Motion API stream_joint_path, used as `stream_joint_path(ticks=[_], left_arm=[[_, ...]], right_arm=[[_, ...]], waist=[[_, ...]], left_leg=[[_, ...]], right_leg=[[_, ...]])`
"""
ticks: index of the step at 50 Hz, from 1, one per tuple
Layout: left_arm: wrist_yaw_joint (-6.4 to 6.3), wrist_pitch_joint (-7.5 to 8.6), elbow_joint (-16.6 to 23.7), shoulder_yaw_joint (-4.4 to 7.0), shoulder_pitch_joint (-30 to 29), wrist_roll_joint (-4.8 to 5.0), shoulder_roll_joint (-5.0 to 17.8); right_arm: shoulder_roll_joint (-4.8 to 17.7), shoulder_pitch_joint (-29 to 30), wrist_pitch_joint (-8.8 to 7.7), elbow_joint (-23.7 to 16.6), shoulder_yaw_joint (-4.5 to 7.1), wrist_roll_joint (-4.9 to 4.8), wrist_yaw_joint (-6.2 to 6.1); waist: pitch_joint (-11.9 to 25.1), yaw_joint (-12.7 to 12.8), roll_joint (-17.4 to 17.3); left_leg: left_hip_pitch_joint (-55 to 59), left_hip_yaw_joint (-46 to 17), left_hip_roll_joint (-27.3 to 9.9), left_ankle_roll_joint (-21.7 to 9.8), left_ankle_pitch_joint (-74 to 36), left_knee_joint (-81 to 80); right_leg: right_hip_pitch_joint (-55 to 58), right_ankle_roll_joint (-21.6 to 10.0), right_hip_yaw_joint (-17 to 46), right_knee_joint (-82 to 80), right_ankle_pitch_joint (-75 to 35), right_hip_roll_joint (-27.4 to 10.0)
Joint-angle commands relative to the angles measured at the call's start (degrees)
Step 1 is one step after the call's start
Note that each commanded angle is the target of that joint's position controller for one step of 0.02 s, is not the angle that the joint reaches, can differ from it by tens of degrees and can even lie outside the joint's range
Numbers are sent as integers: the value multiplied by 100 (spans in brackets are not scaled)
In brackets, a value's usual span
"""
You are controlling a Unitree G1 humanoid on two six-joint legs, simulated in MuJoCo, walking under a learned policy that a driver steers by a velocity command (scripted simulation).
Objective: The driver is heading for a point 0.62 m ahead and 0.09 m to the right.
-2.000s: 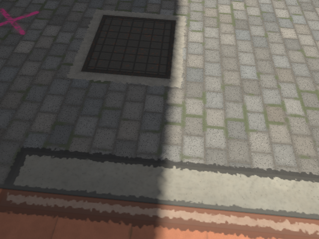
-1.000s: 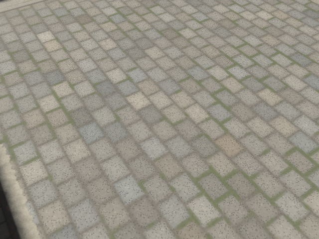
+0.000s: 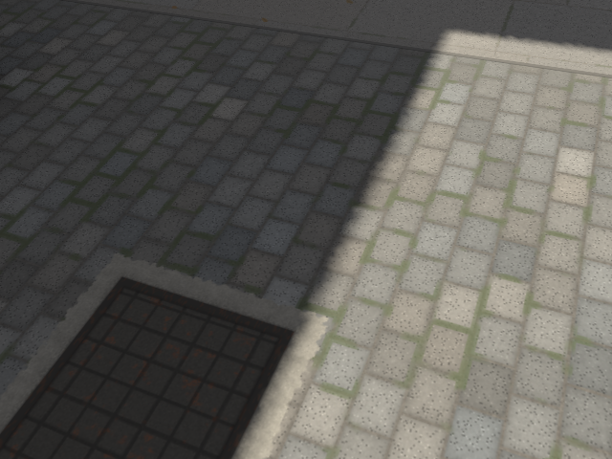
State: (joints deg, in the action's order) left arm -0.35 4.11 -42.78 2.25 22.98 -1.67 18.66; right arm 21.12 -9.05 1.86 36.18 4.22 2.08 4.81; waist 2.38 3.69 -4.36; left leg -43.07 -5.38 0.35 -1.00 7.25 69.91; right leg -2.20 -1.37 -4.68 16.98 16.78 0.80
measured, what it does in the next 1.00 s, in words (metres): walks ahead: left foot, then right foot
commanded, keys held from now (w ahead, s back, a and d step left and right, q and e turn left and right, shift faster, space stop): w+shift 0.22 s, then w+e+shift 0.32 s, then shift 0.46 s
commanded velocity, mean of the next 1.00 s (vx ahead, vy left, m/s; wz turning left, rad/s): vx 0.70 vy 0.00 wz -0.11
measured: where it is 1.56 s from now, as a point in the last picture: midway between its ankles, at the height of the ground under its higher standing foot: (323, 345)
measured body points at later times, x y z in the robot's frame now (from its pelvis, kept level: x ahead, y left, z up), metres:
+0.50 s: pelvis +0.40 +0.07 -0.01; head +0.41 +0.07 +0.44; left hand +0.46 +0.34 -0.14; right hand +0.42 -0.21 -0.14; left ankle +0.28 +0.11 -0.74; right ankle +0.49 -0.09 -0.65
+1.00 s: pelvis +0.74 +0.08 +0.00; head +0.78 +0.07 +0.44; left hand +0.82 +0.32 -0.14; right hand +0.82 -0.17 -0.13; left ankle +0.88 +0.21 -0.70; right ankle +0.75 +0.02 -0.74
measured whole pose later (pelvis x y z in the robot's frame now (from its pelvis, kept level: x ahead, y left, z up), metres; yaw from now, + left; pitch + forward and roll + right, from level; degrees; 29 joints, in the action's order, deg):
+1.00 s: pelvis +0.74 +0.08 +0.00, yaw -10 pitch -1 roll -2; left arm 1.3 3.2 -52.5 1.3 15.7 -1.0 13.3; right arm 12.5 -9.5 -1.2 46.4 -0.7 0.8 -1.4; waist -5.2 1.5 -2.1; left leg -32.1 -2.1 -4.7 0.2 8.6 44.9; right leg -11.1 -6.2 -2.6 20.7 9.0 6.9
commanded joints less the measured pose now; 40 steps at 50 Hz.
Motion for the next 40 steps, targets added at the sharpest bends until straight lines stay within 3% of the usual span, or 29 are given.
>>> stream_joint_path(ticks=[1,4,7,8,10,11,12,13,14,15,16,17,18,20,22,26,28,30,31,32,33,34,35,36,37,38,39,40], left_arm=[[73,178,76,119,313,-36,524],[76,218,-193,95,668,-35,458],[7,200,-563,62,1105,-37,472],[-26,183,-684,51,1116,-38,508],[-130,127,-907,55,1151,-15,746],[-174,75,-971,75,1048,-16,927],[-172,46,-959,74,804,58,1020],[-117,82,-775,2,625,109,718],[80,125,-452,-165,985,212,-196],[37,169,-314,38,166,251,550],[52,181,-151,60,-266,307,465],[92,153,-224,17,-171,286,271],[135,37,-381,18,-7,217,139],[239,-196,-611,-9,370,99,-136],[299,-311,-462,17,-118,74,-208],[372,-254,4,-56,-1268,172,-314],[446,-183,151,-126,-1603,106,-352],[478,-118,-35,-146,-1207,5,-323],[468,-133,-273,-96,-638,-52,-151],[428,-153,-602,13,304,-112,137],[341,-167,-882,123,1267,-138,390],[231,-132,-1040,220,1598,-90,607],[157,-92,-919,326,1015,-186,1261],[144,-75,-712,393,990,2,1224],[70,-144,-497,370,332,133,985],[30,-188,-442,229,-280,152,551],[22,-154,-414,136,-523,137,280],[18,-101,-416,97,-547,150,220]], right_arm=[[143,695,-107,-478,-31,2,17],[31,1251,-202,-551,-135,24,59],[-174,1843,-300,-740,-307,39,126],[-234,1857,-319,-754,-363,34,108],[-172,1438,-327,-630,-365,60,-14],[18,580,-340,-408,-281,71,-100],[259,-813,-394,-7,-155,71,-214],[711,-1908,-416,321,18,156,-348],[1095,-1809,-449,360,118,189,-437],[933,-1806,-466,350,124,80,-476],[708,-1513,-508,606,63,100,-498],[424,-1246,-564,664,13,91,-472],[211,-980,-629,673,-35,55,-472],[-204,-929,-728,794,-150,-57,-472],[-263,-1003,-839,966,-163,-157,-437],[-361,-1091,-984,1148,-234,-120,-405],[-264,-1156,-1001,1233,-261,-180,-498],[43,-1384,-1055,1342,-237,-257,-653],[295,-1265,-1034,1295,-186,-275,-747],[479,-1093,-955,1247,-142,-243,-796],[596,-768,-886,1189,-107,-226,-807],[438,-493,-796,1227,-81,-299,-756],[-549,-1766,-799,988,-334,-297,-704],[-292,-1999,-785,1011,-339,-473,-709],[-39,-1580,-759,914,-337,-324,-691],[-31,-1338,-736,870,-341,-157,-644],[-85,-1135,-656,890,-339,-45,-622],[-136,-1241,-482,934,-341,16,-612]], waist=[[-958,38,951],[-1189,170,889],[-1222,292,960],[-1165,201,1009],[-655,-212,1373],[-125,-737,1571],[526,-1473,1583],[1278,-1898,1182],[1944,-1127,-284],[1646,-1438,605],[450,-1128,565],[-136,-831,621],[-405,-565,521],[-632,-253,138],[-989,-179,42],[-1246,-225,-84],[-1323,-196,203],[-938,0,174],[-547,259,-1],[-12,670,-45],[326,1188,-145],[272,1406,535],[1133,60,2017],[2629,310,998],[1954,123,369],[740,-233,106],[79,-379,-159],[-149,-504,-155]], left_leg=[[-1046,-133,36,-64,-394,-298],[-1000,268,121,-197,-378,-1351],[-519,990,103,-435,-10,-2430],[-92,1216,181,-586,226,-2818],[1200,1649,668,-855,829,-3115],[2208,1556,794,-1027,1137,-3125],[3970,1065,648,-1248,916,-3660],[5895,-237,-434,-1415,1900,-3954],[7488,-3210,-2310,-1700,3546,-4407],[6805,-3788,-2329,-1399,3140,-5104],[5806,-2579,-2017,-1203,2052,-5298],[4945,-1844,-1820,-1104,1230,-5546],[4400,-1205,-1534,-924,977,-5741],[3712,-340,-1227,-680,551,-6089],[3506,404,-1043,-419,-327,-6365],[3226,1757,-500,-34,-2932,-6512],[3283,1992,-573,52,-4228,-6427],[3534,1909,-796,67,-6111,-5675],[3689,1828,-909,104,-6748,-5002],[3695,1729,-967,148,-6948,-3771],[3493,1657,-982,151,-6447,-2259],[3138,1862,12,160,-2100,379],[1308,1026,462,182,3152,2666],[775,-227,487,37,2585,3133],[696,-18,97,-40,1919,2622],[647,169,-132,-51,1707,1915],[863,189,-272,-22,1670,1430],[1390,220,-353,39,1619,964]], right_leg=[[-18,-103,985,-1140,139,-1219],[295,-170,556,-1318,-830,-1222],[783,-236,151,-1336,-2771,-1379],[883,-232,-91,-1171,-3958,-1388],[1057,-279,-380,-203,-7639,-1573],[966,-342,-429,914,-8592,-1744],[221,-429,-371,2402,-8135,-1725],[-1222,-487,-288,4331,-5590,-1430],[-3634,-380,205,6362,1084,-301],[-4086,-607,1048,6745,636,-274],[-4301,-615,1019,6425,-77,-483],[-4082,-574,930,6043,-292,-668],[-3864,-500,919,5836,-362,-785],[-3522,-371,891,5716,-450,-916],[-3931,-305,761,5570,-708,-934],[-3814,-403,-38,4249,-1950,-567],[-3270,-522,-436,3100,-2406,-318],[-2057,-574,-759,2343,-2917,255],[-1321,-599,-731,2157,-2771,528],[-312,-675,-543,2081,-2543,750],[539,-894,-20,1736,-2795,481],[836,-1271,488,774,-3742,-74],[2624,-1843,2088,2488,-8772,-1730],[3246,-2562,3295,1987,-8191,-2398],[2160,-2367,3207,1216,-6048,-2128],[775,-2121,2875,641,-4660,-1872],[-227,-1950,2507,339,-4652,-1712],[-1032,-1870,2157,85,-4776,-1598]])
